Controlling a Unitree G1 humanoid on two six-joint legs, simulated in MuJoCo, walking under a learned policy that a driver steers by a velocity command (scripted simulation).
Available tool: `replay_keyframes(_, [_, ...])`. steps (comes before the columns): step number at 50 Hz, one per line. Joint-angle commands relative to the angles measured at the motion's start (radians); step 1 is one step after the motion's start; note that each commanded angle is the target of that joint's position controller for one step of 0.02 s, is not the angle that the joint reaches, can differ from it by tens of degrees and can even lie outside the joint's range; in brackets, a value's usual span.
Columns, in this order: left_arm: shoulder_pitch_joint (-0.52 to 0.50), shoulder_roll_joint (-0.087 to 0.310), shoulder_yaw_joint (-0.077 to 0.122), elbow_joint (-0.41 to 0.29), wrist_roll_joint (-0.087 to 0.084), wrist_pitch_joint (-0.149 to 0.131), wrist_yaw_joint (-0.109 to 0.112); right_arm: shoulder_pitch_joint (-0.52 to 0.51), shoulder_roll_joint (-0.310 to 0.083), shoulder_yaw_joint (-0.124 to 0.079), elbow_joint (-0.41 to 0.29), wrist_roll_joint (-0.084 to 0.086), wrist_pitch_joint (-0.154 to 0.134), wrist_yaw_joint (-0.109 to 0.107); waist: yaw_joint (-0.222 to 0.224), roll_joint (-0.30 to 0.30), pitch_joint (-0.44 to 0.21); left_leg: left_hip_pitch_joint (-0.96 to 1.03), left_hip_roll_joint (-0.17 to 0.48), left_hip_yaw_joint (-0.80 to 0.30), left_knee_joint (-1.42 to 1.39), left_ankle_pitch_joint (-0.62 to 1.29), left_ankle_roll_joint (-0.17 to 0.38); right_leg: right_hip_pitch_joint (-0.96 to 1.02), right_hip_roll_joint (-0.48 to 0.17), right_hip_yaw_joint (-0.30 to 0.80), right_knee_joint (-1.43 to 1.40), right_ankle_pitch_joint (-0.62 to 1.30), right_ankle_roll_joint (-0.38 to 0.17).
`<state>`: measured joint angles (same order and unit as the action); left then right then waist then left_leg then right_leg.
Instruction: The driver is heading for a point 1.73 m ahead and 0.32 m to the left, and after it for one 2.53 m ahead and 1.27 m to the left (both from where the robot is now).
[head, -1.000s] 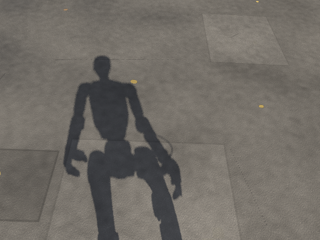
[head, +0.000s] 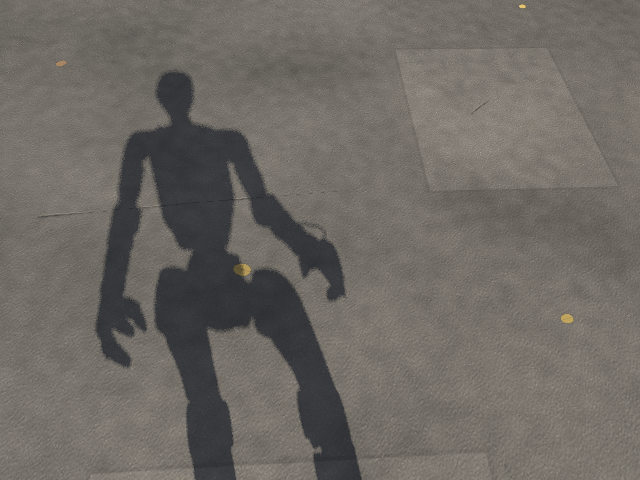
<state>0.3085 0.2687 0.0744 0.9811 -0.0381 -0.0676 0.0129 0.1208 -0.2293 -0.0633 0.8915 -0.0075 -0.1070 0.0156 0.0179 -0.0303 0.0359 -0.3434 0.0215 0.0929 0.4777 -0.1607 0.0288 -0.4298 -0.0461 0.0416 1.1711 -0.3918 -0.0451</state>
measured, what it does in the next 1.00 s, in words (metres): walks ahead: right foot, then left foot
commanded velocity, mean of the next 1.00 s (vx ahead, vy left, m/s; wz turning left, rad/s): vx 0.50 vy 0.00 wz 0.03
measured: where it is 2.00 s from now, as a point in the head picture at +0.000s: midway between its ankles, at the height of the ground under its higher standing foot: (309, 251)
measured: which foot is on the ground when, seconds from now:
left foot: down 0.00-0.42, up 0.44-0.94, down 0.96-1.00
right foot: up 0.00-0.38, down 0.40-0.94, up 0.96-1.00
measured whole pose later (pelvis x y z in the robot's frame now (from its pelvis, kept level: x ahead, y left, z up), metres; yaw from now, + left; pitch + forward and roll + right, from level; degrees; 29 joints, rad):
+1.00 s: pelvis +0.55 -0.07 -0.02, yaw +5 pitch +1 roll -1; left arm 0.29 0.25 0.08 0.95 -0.01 -0.06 0.03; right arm 0.06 -0.26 -0.09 0.80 0.03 -0.05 0.05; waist 0.01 0.02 0.06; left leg -0.51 -0.03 0.08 0.66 -0.17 0.13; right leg -0.07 -0.07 -0.16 0.94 -0.52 0.04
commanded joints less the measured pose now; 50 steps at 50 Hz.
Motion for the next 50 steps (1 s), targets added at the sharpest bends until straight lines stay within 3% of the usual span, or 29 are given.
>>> replay_keyframes(1, [0.014,0.035,0.022,-0.067,-0.002,0.015,0.002,0.028,-0.088,-0.021,-0.017,-0.009,-0.011,-0.004,-0.011,0.152,-0.06,0.191,0.263,-0.24,-0.312,-0.008,0.126,-0.194,-0.108,0.052,0.018,0.104,-0.01])
replay_keyframes(4, [-0.036,0.029,0.028,-0.102,0.006,0.038,0.002,0.052,-0.119,-0.033,0.0,-0.012,-0.017,-0.018,-0.002,0.11,-0.021,0.179,0.264,-0.131,-0.349,0.098,0.142,-0.255,-0.113,0.062,-0.053,0.209,0.005])
replay_keyframes(8, [-0.134,0.025,0.025,-0.142,0.016,0.034,-0.019,0.083,-0.149,-0.042,0.01,-0.012,-0.01,-0.036,-0.018,0.089,0.01,0.217,0.246,-0.004,-0.365,0.161,0.129,-0.277,-0.098,0.037,-0.267,0.392,0.017])
replay_keyframes(11, [-0.251,0.013,0.011,-0.185,0.02,0.031,-0.041,0.129,-0.174,-0.049,0.017,-0.001,0.0,-0.046,-0.059,0.068,0.049,0.265,0.256,0.061,-0.37,0.166,0.121,-0.272,-0.085,-0.028,-0.399,0.438,0.01])
replay_keyframes(15, [-0.344,0.013,0.003,-0.24,0.019,0.033,-0.064,0.203,-0.195,-0.059,0.04,0.02,0.023,-0.042,-0.083,0.064,0.078,0.392,0.296,0.097,-0.305,0.257,0.114,-0.275,-0.059,-0.074,-0.501,0.325,-0.025])
replay_keyframes(17, [-0.325,0.032,0.01,-0.249,0.02,0.032,-0.065,0.215,-0.216,-0.063,0.057,0.032,0.032,-0.034,-0.047,0.091,0.058,0.418,0.309,0.096,-0.225,0.504,0.115,-0.174,-0.005,-0.112,-0.536,0.207,-0.059])
replay_keyframes(18, [-0.261,0.062,0.024,-0.239,0.022,0.031,-0.064,0.203,-0.231,-0.064,0.063,0.037,0.037,-0.031,0.004,0.115,0.015,0.422,0.304,0.099,-0.13,0.669,0.109,-0.065,0.032,-0.136,-0.56,0.17,-0.078])
replay_keyframes(19, [-0.096,0.107,0.051,-0.189,0.019,0.027,-0.06,0.175,-0.226,-0.057,0.066,0.041,0.044,-0.03,0.102,0.109,-0.065,0.373,0.266,0.126,0.052,0.752,0.086,0.157,0.076,-0.161,-0.636,0.245,-0.105])
replay_keyframes(20, [0.079,0.189,0.086,-0.132,0.02,0.026,-0.043,0.182,-0.197,-0.042,0.062,0.032,0.042,-0.03,0.168,0.068,-0.175,0.168,0.218,0.127,0.3,0.593,0.048,0.48,0.026,-0.071,-0.611,0.309,-0.14])
replay_keyframes(21, [0.155,0.306,0.102,-0.109,0.035,0.022,-0.027,0.269,-0.063,-0.002,0.031,0.012,0.026,-0.017,0.1,-0.176,-0.308,-0.236,0.043,0.09,0.719,-0.184,-0.019,0.825,-0.287,0.415,-0.667,0.216,-0.289])
replay_keyframes(22, [0.177,0.25,0.078,-0.131,0.04,0.012,-0.025,0.234,-0.098,-0.004,0.037,0.05,-0.011,-0.011,0.13,-0.151,-0.45,-0.318,-0.043,-0.168,0.897,-0.461,-0.016,0.841,-0.398,0.71,-0.841,0.195,-0.353])
replay_keyframes(23, [0.103,0.188,0.059,-0.127,0.041,0.0,-0.028,0.121,-0.165,-0.03,0.006,0.087,-0.022,-0.009,0.13,-0.094,-0.3,-0.413,0.01,-0.199,0.928,-0.402,-0.002,0.749,-0.353,0.523,-0.853,0.266,-0.283])
replay_keyframes(24, [0.027,0.143,0.048,-0.134,0.036,-0.009,-0.029,0.086,-0.158,-0.028,-0.003,0.077,-0.024,-0.014,0.093,-0.069,-0.205,-0.417,0.072,-0.179,0.863,-0.309,0.008,0.616,-0.313,0.359,-0.85,0.319,-0.234])
replay_keyframes(25, [-0.046,0.099,0.037,-0.137,0.037,-0.016,-0.031,0.075,-0.151,-0.033,0.008,0.054,-0.016,-0.024,0.056,-0.028,-0.143,-0.371,0.112,-0.173,0.797,-0.236,0.007,0.484,-0.274,0.257,-0.876,0.349,-0.197])
replay_keyframes(26, [-0.094,0.055,0.027,-0.139,0.044,-0.025,-0.032,0.102,-0.149,-0.042,0.023,0.046,0.002,-0.028,0.017,-0.05,-0.106,-0.309,0.138,-0.182,0.761,-0.177,0.01,0.39,-0.238,0.172,-0.912,0.371,-0.168])
replay_keyframes(27, [-0.108,0.04,0.024,-0.133,0.052,-0.033,-0.034,0.14,-0.127,-0.041,0.035,0.047,0.022,-0.027,-0.008,-0.066,-0.099,-0.256,0.147,-0.188,0.746,-0.136,0.013,0.336,-0.227,0.128,-0.945,0.368,-0.156])
replay_keyframes(29, [-0.102,0.054,0.029,-0.114,0.053,-0.047,-0.028,0.152,-0.088,-0.036,0.037,0.05,0.049,-0.025,-0.028,-0.033,-0.063,-0.259,0.154,-0.192,0.699,-0.093,0.01,0.289,-0.222,0.052,-0.999,0.405,-0.154])
replay_keyframes(31, [-0.084,0.075,0.034,-0.098,0.06,-0.051,-0.013,0.111,-0.082,-0.036,0.022,0.046,0.061,-0.026,-0.028,-0.015,-0.024,-0.321,0.151,-0.204,0.634,-0.012,0.0,0.287,-0.217,-0.016,-1.03,0.432,-0.147])
replay_keyframes(34, [-0.068,0.082,0.034,-0.087,0.061,-0.049,0.002,0.048,-0.079,-0.034,-0.002,0.036,0.058,-0.016,-0.016,-0.018,0.008,-0.374,0.131,-0.202,0.473,0.146,-0.009,0.316,-0.195,-0.112,-1.048,0.452,-0.123])
replay_keyframes(37, [-0.046,0.099,0.035,-0.082,0.054,-0.045,0.012,-0.049,-0.06,-0.02,-0.037,0.029,0.054,0.002,0.015,-0.009,0.042,-0.356,0.113,-0.127,0.311,0.247,-0.001,0.337,-0.189,-0.192,-1.068,0.456,-0.102])
replay_keyframes(42, [0.035,0.123,0.044,-0.055,0.035,-0.013,0.018,-0.175,-0.05,-0.005,-0.115,0.03,0.055,0.038,0.052,-0.004,0.082,-0.417,0.079,-0.044,0.185,0.155,0.038,0.526,-0.244,-0.256,-0.982,0.624,-0.092])
replay_keyframes(45, [0.0,0.172,0.054,-0.072,0.023,0.009,0.027,-0.113,-0.097,-0.026,-0.138,0.036,0.058,0.052,-0.018,-0.063,0.004,-0.248,-0.013,0.042,0.182,0.004,0.091,0.571,-0.254,-0.29,-0.802,1.106,-0.064])
replay_keyframes(46, [-0.018,0.189,0.056,-0.08,0.022,0.017,0.029,-0.019,-0.133,-0.045,-0.124,0.041,0.06,0.052,-0.075,-0.082,-0.049,-0.13,-0.051,0.059,0.183,-0.04,0.116,0.561,-0.248,-0.294,-0.667,1.218,-0.053])
replay_keyframes(47, [-0.047,0.195,0.055,-0.088,0.016,0.021,0.029,0.134,-0.188,-0.075,-0.091,0.043,0.061,0.043,-0.163,-0.07,-0.128,0.093,-0.09,0.054,0.108,0.015,0.152,0.486,-0.217,-0.308,-0.464,1.184,-0.024])
replay_keyframes(48, [-0.045,0.179,0.048,-0.103,0.028,0.012,0.03,0.271,-0.271,-0.109,-0.062,0.038,0.071,0.019,-0.216,0.028,-0.209,0.38,0.0,-0.135,0.059,0.009,0.202,0.254,-0.169,-0.307,-0.161,0.865,0.025])
replay_keyframes(49, [0.038,0.006,0.002,-0.15,0.057,-0.018,0.013,0.238,-0.348,-0.115,-0.066,0.038,0.065,0.014,-0.077,0.277,-0.265,0.667,0.243,-0.704,-0.034,-0.099,0.383,-0.193,0.06,-0.195,0.19,-0.142,0.088])
replay_keyframes(50, [-0.057,0.069,0.005,-0.181,0.013,-0.068,-0.003,0.285,-0.292,-0.093,-0.086,0.022,0.053,0.019,-0.132,0.177,-0.381,0.749,0.306,-0.933,-0.177,-0.171,0.416,-0.317,0.086,0.041,0.292,-0.203,0.065])
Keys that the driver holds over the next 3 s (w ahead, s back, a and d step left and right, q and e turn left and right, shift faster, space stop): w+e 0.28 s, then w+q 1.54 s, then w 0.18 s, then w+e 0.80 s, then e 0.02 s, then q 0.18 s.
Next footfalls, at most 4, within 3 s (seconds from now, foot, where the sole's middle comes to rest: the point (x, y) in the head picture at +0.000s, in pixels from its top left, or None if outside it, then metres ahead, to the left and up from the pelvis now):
0.40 right None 0.35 -0.19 -0.77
0.96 left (323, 377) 0.69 0.01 -0.77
1.44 right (377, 263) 1.02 -0.12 -0.77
1.94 left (232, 227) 1.12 0.26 -0.77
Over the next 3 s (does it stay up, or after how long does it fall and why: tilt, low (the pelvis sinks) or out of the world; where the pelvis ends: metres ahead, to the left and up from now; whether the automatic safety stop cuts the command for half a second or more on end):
stays up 1.57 0.40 -0.02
